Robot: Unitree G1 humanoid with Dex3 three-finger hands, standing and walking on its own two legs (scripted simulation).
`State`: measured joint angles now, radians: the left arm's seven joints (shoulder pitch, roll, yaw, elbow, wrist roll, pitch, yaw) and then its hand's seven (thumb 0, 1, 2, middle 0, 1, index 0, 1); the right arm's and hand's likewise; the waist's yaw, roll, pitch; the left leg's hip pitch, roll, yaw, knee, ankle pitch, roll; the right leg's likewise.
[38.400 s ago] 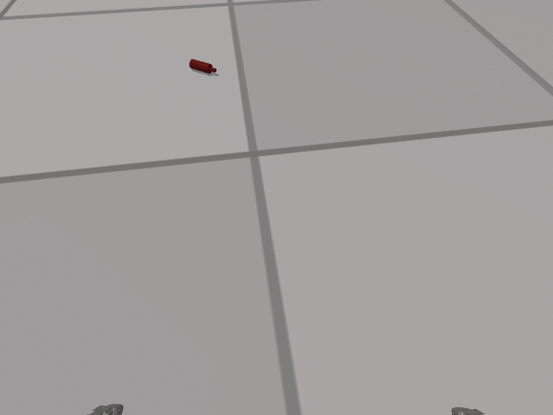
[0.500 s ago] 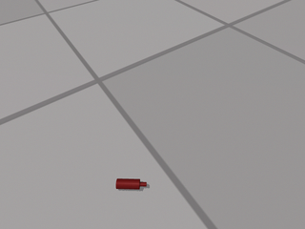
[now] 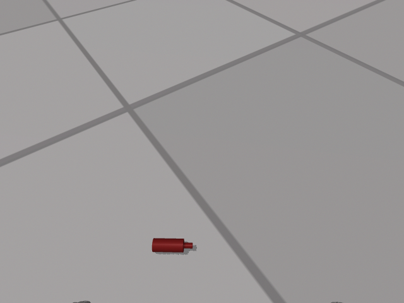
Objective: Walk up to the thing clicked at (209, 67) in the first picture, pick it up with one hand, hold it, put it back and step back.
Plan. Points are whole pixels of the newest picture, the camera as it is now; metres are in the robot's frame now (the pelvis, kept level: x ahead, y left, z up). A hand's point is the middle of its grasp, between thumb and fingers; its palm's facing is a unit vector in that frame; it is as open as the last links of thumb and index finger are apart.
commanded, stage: stand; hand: left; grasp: from above
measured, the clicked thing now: (172, 245) +0.44 +0.18 -0.75
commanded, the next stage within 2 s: step back in 0.48 s
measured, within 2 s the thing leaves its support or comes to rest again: neither
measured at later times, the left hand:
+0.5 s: hand out of the picture +0.07 +0.25 -0.16, palm faces +0.02 -0.94 -0.34, open 7.3 cm
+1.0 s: hand out of the picture +0.06 +0.31 -0.18, palm faces -0.06 -0.93 -0.36, open 7.3 cm
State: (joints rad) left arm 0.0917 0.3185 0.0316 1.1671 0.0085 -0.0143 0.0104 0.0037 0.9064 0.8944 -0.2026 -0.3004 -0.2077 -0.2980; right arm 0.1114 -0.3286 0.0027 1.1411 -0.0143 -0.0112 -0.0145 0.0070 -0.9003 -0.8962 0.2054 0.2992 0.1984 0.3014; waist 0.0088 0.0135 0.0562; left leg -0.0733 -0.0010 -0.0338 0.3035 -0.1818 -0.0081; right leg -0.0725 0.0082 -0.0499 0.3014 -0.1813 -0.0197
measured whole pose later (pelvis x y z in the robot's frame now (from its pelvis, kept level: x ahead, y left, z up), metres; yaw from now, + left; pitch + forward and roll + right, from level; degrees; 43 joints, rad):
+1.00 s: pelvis -0.08 +0.05 -0.02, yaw -2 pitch -1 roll -1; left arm 0.06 0.40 0.07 0.89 0.00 0.06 0.02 0.00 0.91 0.89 -0.20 -0.30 -0.21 -0.30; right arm 0.14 -0.34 -0.04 0.91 -0.02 0.03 -0.01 0.01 -0.90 -0.90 0.21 0.30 0.20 0.30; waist -0.02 -0.04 0.21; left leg -0.29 0.00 -0.01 0.58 -0.26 0.04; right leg -0.44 0.12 0.15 1.16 -0.53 0.01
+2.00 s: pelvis -0.37 +0.02 -0.03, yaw -5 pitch -3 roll +1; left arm 0.22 0.36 0.07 0.85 0.03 0.04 -0.01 0.01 0.91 0.89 -0.20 -0.30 -0.21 -0.30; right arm 0.11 -0.41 -0.06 0.83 0.00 0.07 -0.02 0.01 -0.90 -0.90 0.21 0.30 0.20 0.30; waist 0.03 0.03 0.17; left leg -0.52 -0.07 -0.13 1.01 -0.48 0.00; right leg -0.26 0.02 0.04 0.68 -0.38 -0.02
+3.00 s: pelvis -0.66 +0.00 -0.02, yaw +2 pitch -4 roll +2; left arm 0.23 0.41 0.07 0.96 0.02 0.01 -0.01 0.01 0.91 0.89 -0.20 -0.30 -0.21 -0.30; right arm 0.24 -0.36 -0.04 1.00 -0.04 0.02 0.02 0.01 -0.90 -0.90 0.21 0.30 0.20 0.30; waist 0.01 -0.01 0.06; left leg -0.21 -0.01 -0.02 0.58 -0.32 0.01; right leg -0.37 -0.02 0.01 0.80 -0.45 -0.01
